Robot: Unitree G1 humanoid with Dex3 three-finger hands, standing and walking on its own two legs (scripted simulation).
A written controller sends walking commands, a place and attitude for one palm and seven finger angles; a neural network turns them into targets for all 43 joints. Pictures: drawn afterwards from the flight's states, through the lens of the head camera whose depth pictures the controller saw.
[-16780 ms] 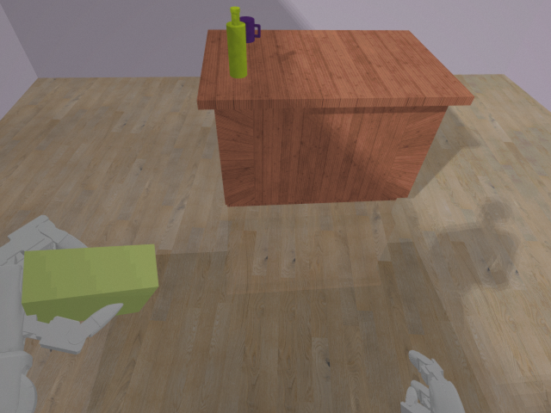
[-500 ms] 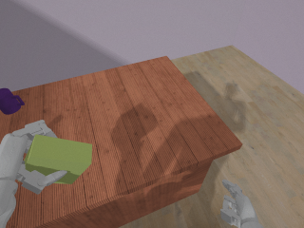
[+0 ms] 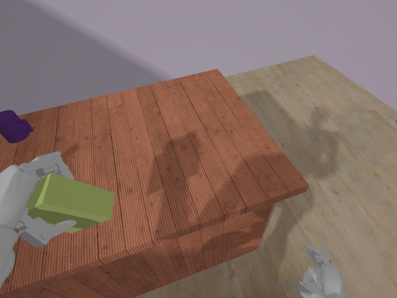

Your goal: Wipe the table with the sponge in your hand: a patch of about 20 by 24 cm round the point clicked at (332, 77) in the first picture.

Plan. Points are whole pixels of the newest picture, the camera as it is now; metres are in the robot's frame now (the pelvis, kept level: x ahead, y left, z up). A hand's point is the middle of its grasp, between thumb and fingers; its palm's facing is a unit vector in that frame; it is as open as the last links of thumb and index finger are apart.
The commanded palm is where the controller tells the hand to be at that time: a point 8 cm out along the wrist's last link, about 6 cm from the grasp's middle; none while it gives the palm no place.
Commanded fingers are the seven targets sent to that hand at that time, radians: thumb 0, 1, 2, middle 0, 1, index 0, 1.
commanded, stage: turn the palm down, sponge in hand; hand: left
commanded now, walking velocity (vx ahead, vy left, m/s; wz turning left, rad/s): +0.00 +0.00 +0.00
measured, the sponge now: (73, 209) +0.22 +0.25 +0.11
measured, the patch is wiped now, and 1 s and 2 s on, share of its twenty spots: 0.00 0.00 0.00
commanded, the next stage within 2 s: move the sponge above the wiping area in 1.42 s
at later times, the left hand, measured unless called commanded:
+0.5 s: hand (26, 200) +0.22 +0.32 +0.13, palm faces +0.24 -0.28 -0.93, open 9.0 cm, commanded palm +0.19 +0.32 +0.17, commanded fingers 0.00 0.10 1.30 -1.20 -1.60 -1.20 -1.60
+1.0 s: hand (19, 205) +0.22 +0.36 +0.11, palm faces +0.06 -0.11 -0.99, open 9.0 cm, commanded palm +0.19 +0.34 +0.17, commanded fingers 0.00 0.10 1.30 -1.20 -1.60 -1.20 -1.60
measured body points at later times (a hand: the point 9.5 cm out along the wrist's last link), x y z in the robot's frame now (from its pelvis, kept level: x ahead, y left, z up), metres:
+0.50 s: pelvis +0.01 +0.03 +0.01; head +0.00 +0.00 +0.45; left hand +0.20 +0.34 +0.18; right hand +0.23 -0.18 -0.08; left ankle +0.03 +0.15 -0.73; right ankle +0.01 -0.07 -0.73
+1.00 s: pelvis +0.00 +0.05 +0.02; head +0.00 +0.01 +0.46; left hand +0.21 +0.36 +0.16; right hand +0.25 -0.13 -0.07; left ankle +0.03 +0.15 -0.73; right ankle +0.01 -0.07 -0.73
